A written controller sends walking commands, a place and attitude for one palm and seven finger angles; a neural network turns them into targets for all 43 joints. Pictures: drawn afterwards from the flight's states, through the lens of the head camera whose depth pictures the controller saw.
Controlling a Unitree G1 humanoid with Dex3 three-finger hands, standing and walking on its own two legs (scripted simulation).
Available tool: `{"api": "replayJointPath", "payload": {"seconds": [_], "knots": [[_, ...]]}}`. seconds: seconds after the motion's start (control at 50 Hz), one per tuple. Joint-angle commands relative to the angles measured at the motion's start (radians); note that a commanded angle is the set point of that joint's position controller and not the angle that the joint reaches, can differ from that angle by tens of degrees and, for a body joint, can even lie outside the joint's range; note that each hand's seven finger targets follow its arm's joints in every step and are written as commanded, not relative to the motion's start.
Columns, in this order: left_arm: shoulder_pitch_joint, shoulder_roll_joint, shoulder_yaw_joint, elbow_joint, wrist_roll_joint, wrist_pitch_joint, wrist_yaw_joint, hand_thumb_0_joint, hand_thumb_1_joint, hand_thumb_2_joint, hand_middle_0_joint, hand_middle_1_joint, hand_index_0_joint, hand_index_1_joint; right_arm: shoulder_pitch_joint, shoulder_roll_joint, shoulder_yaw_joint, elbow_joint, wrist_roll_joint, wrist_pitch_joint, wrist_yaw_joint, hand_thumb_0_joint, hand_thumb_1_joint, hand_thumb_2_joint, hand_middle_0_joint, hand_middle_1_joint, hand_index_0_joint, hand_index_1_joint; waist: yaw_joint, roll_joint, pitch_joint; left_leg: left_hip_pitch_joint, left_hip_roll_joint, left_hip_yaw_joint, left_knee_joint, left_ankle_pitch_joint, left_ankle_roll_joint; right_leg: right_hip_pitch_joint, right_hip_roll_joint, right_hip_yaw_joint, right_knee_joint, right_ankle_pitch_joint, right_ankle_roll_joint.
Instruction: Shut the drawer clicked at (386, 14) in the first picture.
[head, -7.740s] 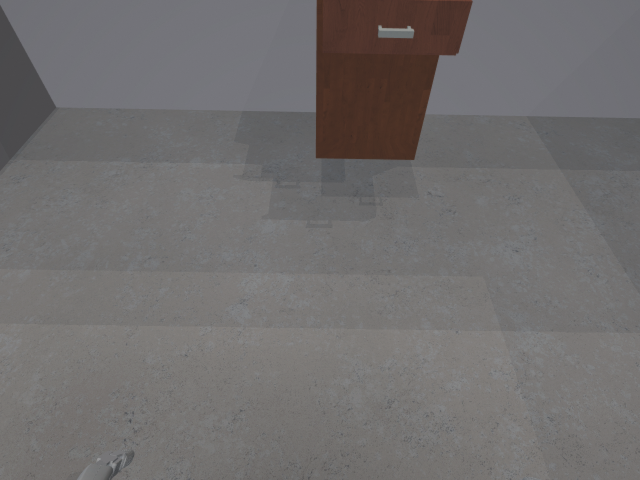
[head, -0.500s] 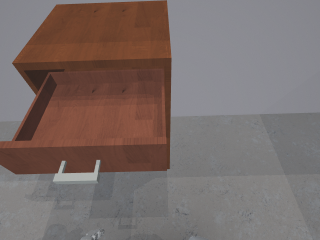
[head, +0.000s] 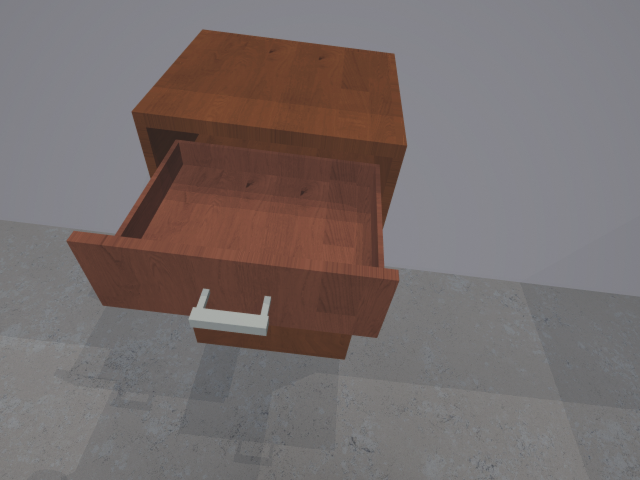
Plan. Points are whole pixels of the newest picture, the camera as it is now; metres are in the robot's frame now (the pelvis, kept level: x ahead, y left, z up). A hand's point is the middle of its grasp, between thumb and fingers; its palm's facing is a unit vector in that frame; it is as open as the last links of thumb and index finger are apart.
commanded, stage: come to a stop and stand still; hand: left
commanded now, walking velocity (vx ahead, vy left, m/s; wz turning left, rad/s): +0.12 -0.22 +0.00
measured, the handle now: (232, 310) +0.35 +0.15 -0.02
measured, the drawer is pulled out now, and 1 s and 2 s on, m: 0.30 0.30 0.30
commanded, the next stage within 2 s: look again from close up in 0.98 s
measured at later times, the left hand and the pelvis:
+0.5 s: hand out of the picture +0.03 +0.14 -0.19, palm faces -0.06 -0.97 -0.23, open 7.3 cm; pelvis +0.00 -0.03 -0.02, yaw -3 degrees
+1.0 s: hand out of the picture -0.03 +0.14 -0.18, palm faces -0.02 -0.98 -0.20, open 7.4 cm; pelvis -0.02 -0.03 -0.01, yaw -2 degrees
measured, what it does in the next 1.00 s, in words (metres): steps on the spot: right foot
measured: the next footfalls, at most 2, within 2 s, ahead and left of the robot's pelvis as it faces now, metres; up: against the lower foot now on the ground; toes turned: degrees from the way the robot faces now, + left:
right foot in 0.30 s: +0.00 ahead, -0.15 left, +0.00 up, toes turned -4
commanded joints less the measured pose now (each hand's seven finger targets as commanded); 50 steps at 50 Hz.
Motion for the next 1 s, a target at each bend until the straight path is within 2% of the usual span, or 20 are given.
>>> {"api": "replayJointPath", "payload": {"seconds": [0.0, 0.1, 0.2, 0.22, 0.24, 0.26, 0.28, 0.3, 0.32, 0.34, 0.36, 0.38, 0.4, 0.44, 0.5, 0.52, 0.62, 0.66, 0.82, 0.98], "knots": [[0.055, 0.044, 0.009, -0.027, 0.0, -0.034, -0.015, 0.0, 0.9, 0.9, -0.2, -0.3, -0.2, -0.3, -0.01, -0.165, -0.033, -0.049, 0.012, -0.035, -0.022, 0.0, -0.9, -0.9, 0.2, 0.3, 0.2, 0.3, 0.011, 0.172, 0.129, -0.048, 0.202, -0.178, -0.307, -0.12, 0.07, -0.118, 0.002, 0.035, 0.221, 0.044, 0.021], [0.013, 0.031, -0.001, -0.047, -0.002, -0.039, -0.011, 0.0, 0.9, 0.9, -0.2, -0.3, -0.2, -0.3, 0.129, -0.149, -0.039, 0.01, 0.009, -0.043, -0.036, 0.0, -0.9, -0.9, 0.2, 0.3, 0.2, 0.3, -0.04, 0.185, 0.057, 0.153, 0.264, -0.18, -0.203, 0.303, 0.137, -0.156, -0.031, 0.024, 0.167, -0.042, 0.031], [-0.008, -0.022, -0.026, -0.033, -0.018, -0.048, -0.006, 0.0, 0.9, 0.9, -0.2, -0.3, -0.2, -0.3, 0.135, -0.152, -0.041, 0.046, 0.007, -0.033, -0.037, 0.0, -0.9, -0.9, 0.2, 0.3, 0.2, 0.3, -0.055, 0.249, 0.001, 0.14, 0.24, -0.146, -0.113, 0.539, 0.146, 0.058, -0.022, -0.039, -0.134, -0.135, 0.013], [0.14, 0.026, -0.033, 0.055, -0.01, -0.066, 0.027, 0.0, 0.9, 0.9, -0.2, -0.3, -0.2, -0.3, -0.019, -0.229, -0.05, 0.003, 0.021, -0.046, -0.018, 0.0, -0.9, -0.9, 0.2, 0.3, 0.2, 0.3, 0.041, 0.28, -0.005, -0.084, 0.259, -0.075, 0.088, 0.424, 0.091, 0.213, -0.114, 0.055, -0.193, 0.047, -0.055], [0.252, 0.061, -0.031, 0.063, -0.003, -0.078, 0.018, 0.0, 0.9, 0.9, -0.2, -0.3, -0.2, -0.3, -0.061, -0.174, -0.036, -0.021, 0.026, -0.045, -0.011, 0.0, -0.9, -0.9, 0.2, 0.3, 0.2, 0.3, 0.087, 0.094, -0.007, -0.081, 0.128, -0.023, 0.167, 0.319, 0.035, 0.287, -0.084, 0.016, -0.46, 0.249, -0.044], [0.214, 0.082, -0.027, 0.041, -0.002, -0.092, 0.021, 0.0, 0.9, 0.9, -0.2, -0.3, -0.2, -0.3, 0.035, -0.055, -0.014, -0.036, 0.026, -0.043, -0.007, 0.0, -0.9, -0.9, 0.2, 0.3, 0.2, 0.3, 0.003, -0.146, -0.036, -0.168, 0.027, 0.023, 0.228, 0.019, -0.003, 0.333, -0.194, 0.174, -0.449, 0.507, -0.078], [0.163, 0.07, -0.045, 0.029, -0.008, -0.105, 0.03, 0.0, 0.9, 0.9, -0.2, -0.3, -0.2, -0.3, 0.063, -0.036, -0.006, -0.034, 0.015, -0.032, -0.002, 0.0, -0.9, -0.9, 0.2, 0.3, 0.2, 0.3, -0.013, -0.204, -0.039, -0.2, 0.013, 0.036, 0.291, -0.164, -0.017, 0.328, -0.256, 0.195, -0.444, 0.541, -0.124], [0.123, 0.076, -0.053, 0.012, -0.002, -0.105, 0.032, 0.0, 0.9, 0.9, -0.2, -0.3, -0.2, -0.3, 0.08, -0.032, -0.008, -0.029, 0.015, -0.028, 0.005, 0.0, -0.9, -0.9, 0.2, 0.3, 0.2, 0.3, -0.03, -0.116, -0.058, -0.146, 0.01, 0.051, 0.269, -0.188, -0.018, 0.283, -0.253, 0.138, -0.431, 0.415, -0.147], [0.095, 0.094, -0.051, -0.005, 0.0, -0.099, 0.029, 0.0, 0.9, 0.9, -0.2, -0.3, -0.2, -0.3, 0.089, -0.02, -0.009, -0.025, 0.018, -0.029, 0.014, 0.0, -0.9, -0.9, 0.2, 0.3, 0.2, 0.3, -0.049, 0.001, -0.047, -0.079, -0.024, 0.078, 0.163, -0.124, -0.02, 0.235, -0.214, 0.102, -0.38, 0.321, -0.121], [0.086, 0.079, -0.041, -0.002, -0.001, -0.1, 0.036, 0.0, 0.9, 0.9, -0.2, -0.3, -0.2, -0.3, 0.096, -0.031, -0.007, -0.003, 0.014, -0.029, 0.015, 0.0, -0.9, -0.9, 0.2, 0.3, 0.2, 0.3, -0.059, -0.022, -0.057, -0.078, -0.006, 0.057, 0.114, 0.061, -0.025, 0.307, -0.141, 0.056, -0.281, 0.558, -0.097], [0.099, 0.048, -0.047, 0.011, -0.011, -0.103, 0.044, 0.0, 0.9, 0.9, -0.2, -0.3, -0.2, -0.3, 0.101, -0.075, -0.004, 0.008, 0.019, -0.041, 0.009, 0.0, -0.9, -0.9, 0.2, 0.3, 0.2, 0.3, -0.039, -0.084, -0.096, -0.047, 0.056, -0.014, 0.136, 0.291, -0.005, 0.327, -0.117, 0.026, -0.237, 0.628, -0.068], [0.104, 0.036, -0.054, 0.009, -0.014, -0.101, 0.046, 0.0, 0.9, 0.9, -0.2, -0.3, -0.2, -0.3, 0.111, -0.104, -0.006, 0.012, 0.025, -0.046, 0.002, 0.0, -0.9, -0.9, 0.2, 0.3, 0.2, 0.3, -0.035, -0.036, -0.102, -0.022, 0.08, -0.025, 0.153, 0.445, 0.004, 0.331, -0.109, 0.007, -0.228, 0.607, -0.052], [0.107, 0.041, -0.054, 0.004, -0.018, -0.098, 0.044, 0.0, 0.9, 0.9, -0.2, -0.3, -0.2, -0.3, 0.1, -0.108, -0.005, 0.014, 0.029, -0.045, -0.003, 0.0, -0.9, -0.9, 0.2, 0.3, 0.2, 0.3, -0.026, 0.031, -0.088, -0.007, 0.083, -0.021, 0.145, 0.468, 0.002, 0.321, -0.11, 0.01, -0.238, 0.536, -0.046], [0.079, 0.043, -0.055, -0.005, -0.017, -0.088, 0.039, 0.0, 0.9, 0.9, -0.2, -0.3, -0.2, -0.3, 0.071, -0.094, 0.002, 0.01, 0.025, -0.035, -0.006, 0.0, -0.9, -0.9, 0.2, 0.3, 0.2, 0.3, -0.023, 0.113, 0.052, -0.054, 0.074, -0.021, 0.092, 0.353, -0.002, 0.245, -0.097, 0.021, -0.28, 0.352, -0.052], [0.077, 0.051, -0.057, -0.005, -0.014, -0.087, 0.035, 0.0, 0.9, 0.9, -0.2, -0.3, -0.2, -0.3, 0.054, -0.078, 0.007, 0.004, 0.025, -0.023, -0.004, 0.0, -0.9, -0.9, 0.2, 0.3, 0.2, 0.3, -0.023, 0.037, 0.136, -0.09, 0.05, -0.015, 0.068, 0.167, -0.006, 0.198, -0.107, 0.047, -0.347, 0.289, -0.055], [0.071, 0.055, -0.057, -0.011, -0.015, -0.088, 0.034, 0.0, 0.9, 0.9, -0.2, -0.3, -0.2, -0.3, 0.05, -0.078, 0.006, 0.003, 0.024, -0.019, -0.002, 0.0, -0.9, -0.9, 0.2, 0.3, 0.2, 0.3, -0.025, -0.007, 0.14, -0.084, 0.042, -0.011, 0.063, 0.122, -0.007, 0.189, -0.11, 0.055, -0.369, 0.256, -0.055], [0.05, 0.066, -0.056, -0.031, -0.016, -0.087, 0.029, 0.0, 0.9, 0.9, -0.2, -0.3, -0.2, -0.3, 0.045, -0.093, 0.005, 0.013, 0.023, -0.018, 0.005, 0.0, -0.9, -0.9, 0.2, 0.3, 0.2, 0.3, -0.025, -0.021, 0.123, -0.049, 0.037, -0.015, 0.017, 0.096, -0.006, 0.187, -0.108, 0.056, -0.411, 0.124, -0.049], [0.052, 0.067, -0.055, -0.037, -0.016, -0.086, 0.027, 0.0, 0.9, 0.9, -0.2, -0.3, -0.2, -0.3, 0.039, -0.102, 0.005, 0.014, 0.022, -0.019, 0.005, 0.0, -0.9, -0.9, 0.2, 0.3, 0.2, 0.3, -0.02, 0.018, 0.118, -0.042, 0.039, -0.02, -0.001, 0.094, -0.003, 0.189, -0.101, 0.052, -0.417, 0.087, -0.047], [0.078, 0.064, -0.056, -0.026, -0.017, -0.093, 0.026, 0.0, 0.9, 0.9, -0.2, -0.3, -0.2, -0.3, 0.034, -0.108, 0.009, 0.033, 0.027, -0.027, 0.006, 0.0, -0.9, -0.9, 0.2, 0.3, 0.2, 0.3, -0.013, 0.033, 0.067, -0.015, 0.05, -0.024, -0.023, 0.148, -0.001, 0.237, -0.105, 0.048, -0.423, 0.168, -0.044], [0.103, 0.048, -0.059, 0.0, -0.017, -0.092, 0.027, 0.0, 0.9, 0.9, -0.2, -0.3, -0.2, -0.3, 0.042, -0.102, 0.012, 0.061, 0.03, -0.029, 0.004, 0.0, -0.9, -0.9, 0.2, 0.3, 0.2, 0.3, -0.01, 0.038, 0.097, -0.029, 0.053, -0.029, -0.047, 0.134, 0.001, 0.233, -0.103, 0.039, -0.439, 0.143, -0.038]]}}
